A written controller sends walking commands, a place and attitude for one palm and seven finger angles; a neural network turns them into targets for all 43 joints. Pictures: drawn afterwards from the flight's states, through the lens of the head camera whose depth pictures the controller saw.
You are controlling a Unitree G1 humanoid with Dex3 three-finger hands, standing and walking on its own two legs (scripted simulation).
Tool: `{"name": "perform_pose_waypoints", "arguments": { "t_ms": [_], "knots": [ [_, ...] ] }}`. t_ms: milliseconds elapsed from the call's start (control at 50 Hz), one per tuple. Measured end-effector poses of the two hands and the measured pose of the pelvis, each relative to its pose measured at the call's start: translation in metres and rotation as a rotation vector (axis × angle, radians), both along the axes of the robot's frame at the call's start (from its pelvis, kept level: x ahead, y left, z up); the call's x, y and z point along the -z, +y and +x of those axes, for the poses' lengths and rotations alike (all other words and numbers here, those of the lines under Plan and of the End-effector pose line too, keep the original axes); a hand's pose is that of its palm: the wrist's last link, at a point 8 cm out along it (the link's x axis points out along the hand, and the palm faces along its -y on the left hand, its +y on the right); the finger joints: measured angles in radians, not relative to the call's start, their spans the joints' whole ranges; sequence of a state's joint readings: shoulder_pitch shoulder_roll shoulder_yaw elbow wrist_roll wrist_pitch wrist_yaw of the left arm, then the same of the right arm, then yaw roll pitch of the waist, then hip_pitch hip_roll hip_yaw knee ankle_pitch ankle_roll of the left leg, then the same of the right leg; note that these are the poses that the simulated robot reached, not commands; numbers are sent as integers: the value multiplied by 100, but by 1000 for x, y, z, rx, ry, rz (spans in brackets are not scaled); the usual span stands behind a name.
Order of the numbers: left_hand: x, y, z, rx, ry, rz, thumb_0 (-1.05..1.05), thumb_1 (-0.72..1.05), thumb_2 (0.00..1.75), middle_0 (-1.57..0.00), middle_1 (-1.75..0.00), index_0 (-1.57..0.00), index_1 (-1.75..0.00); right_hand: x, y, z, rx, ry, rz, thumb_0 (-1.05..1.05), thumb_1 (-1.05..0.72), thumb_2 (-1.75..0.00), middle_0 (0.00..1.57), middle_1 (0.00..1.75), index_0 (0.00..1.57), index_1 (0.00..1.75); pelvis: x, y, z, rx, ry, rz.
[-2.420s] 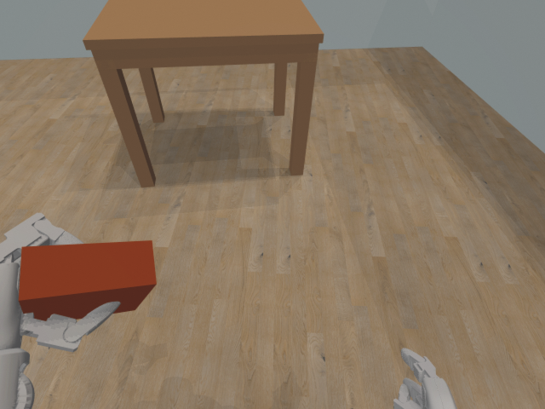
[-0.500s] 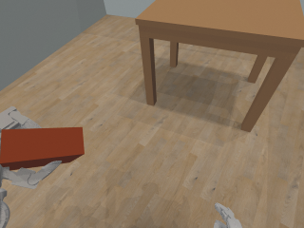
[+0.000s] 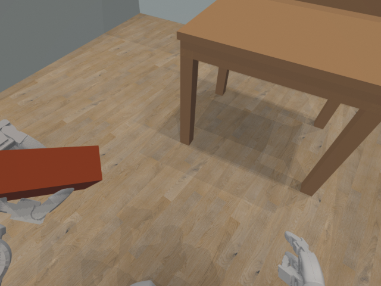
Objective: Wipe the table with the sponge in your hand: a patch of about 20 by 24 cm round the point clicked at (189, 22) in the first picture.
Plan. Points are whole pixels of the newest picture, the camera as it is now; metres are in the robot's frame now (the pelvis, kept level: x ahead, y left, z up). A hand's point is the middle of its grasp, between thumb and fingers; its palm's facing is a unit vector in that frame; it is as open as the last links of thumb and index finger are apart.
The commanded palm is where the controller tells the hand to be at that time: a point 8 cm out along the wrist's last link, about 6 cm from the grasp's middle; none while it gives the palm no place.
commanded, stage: walk to a spot facing it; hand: left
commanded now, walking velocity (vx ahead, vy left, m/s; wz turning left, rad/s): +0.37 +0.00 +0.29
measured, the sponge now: (63, 172) +0.24 +0.21 +0.18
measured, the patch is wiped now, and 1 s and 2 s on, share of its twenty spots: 0.00 0.00 0.00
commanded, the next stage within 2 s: turn to face it in 1.40 s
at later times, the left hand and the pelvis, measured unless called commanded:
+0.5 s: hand (60, 137) +0.30 +0.23 +0.19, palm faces +0.55 -0.72 -0.41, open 9.2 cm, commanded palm +0.23 +0.27 +0.20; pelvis +0.13 -0.04 +0.02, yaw +12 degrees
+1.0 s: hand (65, 107) +0.37 +0.25 +0.19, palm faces +0.72 -0.55 -0.42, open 9.2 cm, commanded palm +0.30 +0.27 +0.20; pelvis +0.27 -0.05 +0.01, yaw +24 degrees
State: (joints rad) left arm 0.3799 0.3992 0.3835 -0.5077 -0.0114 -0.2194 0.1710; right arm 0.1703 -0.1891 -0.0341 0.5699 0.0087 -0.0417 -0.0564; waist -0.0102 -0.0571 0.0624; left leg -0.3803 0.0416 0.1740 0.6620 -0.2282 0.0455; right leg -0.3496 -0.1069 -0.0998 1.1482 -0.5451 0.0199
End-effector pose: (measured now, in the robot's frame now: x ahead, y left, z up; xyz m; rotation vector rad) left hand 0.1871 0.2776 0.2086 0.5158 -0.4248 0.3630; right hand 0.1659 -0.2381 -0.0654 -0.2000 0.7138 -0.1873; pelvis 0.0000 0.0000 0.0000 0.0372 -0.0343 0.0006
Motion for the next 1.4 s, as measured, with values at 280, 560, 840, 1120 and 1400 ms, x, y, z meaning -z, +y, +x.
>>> {"name": "perform_pose_waypoints", "arguments": {
  "t_ms": [280, 560, 840, 1120, 1400],
  "knots": [
    [-9, -31, 16, -178, 73, 36, 0, -42, 102, -83, -139, -83, -138, 35, 17, 70, -217, 126, 120, 1, -90, -90, 21, 30, 21, 30, -5, -48, 75, -125, 18, -41],
    [0, -3, 78, -203, 60, -10, 0, -42, 102, -83, -138, -83, -138, -18, -25, 199, -206, 29, -140, 1, -91, -90, 20, 30, 20, 30, -7, -26, 152, -210, 30, -22],
    [-21, 1, 110, -303, 87, 12, 0, -42, 102, -83, -138, -84, -138, -2, 71, 257, -374, 71, 118, 1, -90, -90, 21, 30, 21, 30, -25, -34, 225, -310, 29, -77],
    [-3, -2, 145, -485, 144, -59, 0, -42, 102, -84, -138, -84, -138, 1, 41, 379, -498, 108, -55, 1, -90, -90, 21, 30, 21, 30, -22, -43, 296, -483, 14, -10],
    [-6, 51, 150, -554, 42, 12, 0, -42, 102, -84, -138, -84, -138, -10, 132, 436, -599, 15, 12, 1, -91, -90, 20, 30, 20, 30, -9, -11, 335, -610, 3, -61]
  ]
}}
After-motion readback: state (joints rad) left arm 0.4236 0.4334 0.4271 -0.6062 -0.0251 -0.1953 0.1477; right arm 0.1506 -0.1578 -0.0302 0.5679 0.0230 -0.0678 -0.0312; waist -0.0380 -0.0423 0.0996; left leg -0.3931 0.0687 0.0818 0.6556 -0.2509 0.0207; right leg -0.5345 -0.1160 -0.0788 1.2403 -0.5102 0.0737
